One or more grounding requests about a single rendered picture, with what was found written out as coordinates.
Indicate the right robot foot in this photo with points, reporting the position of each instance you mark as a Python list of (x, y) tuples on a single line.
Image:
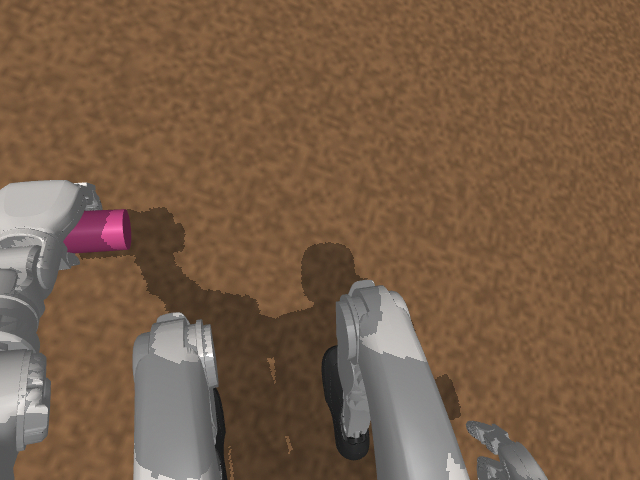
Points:
[(349, 447)]

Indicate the bottle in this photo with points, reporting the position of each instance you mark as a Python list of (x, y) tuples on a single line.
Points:
[(100, 230)]

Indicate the left robot arm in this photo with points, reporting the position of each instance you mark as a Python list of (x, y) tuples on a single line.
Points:
[(29, 265)]

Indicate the left robot hand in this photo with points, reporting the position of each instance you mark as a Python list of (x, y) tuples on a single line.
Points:
[(50, 206)]

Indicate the right robot hand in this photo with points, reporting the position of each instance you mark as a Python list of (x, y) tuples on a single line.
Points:
[(516, 463)]

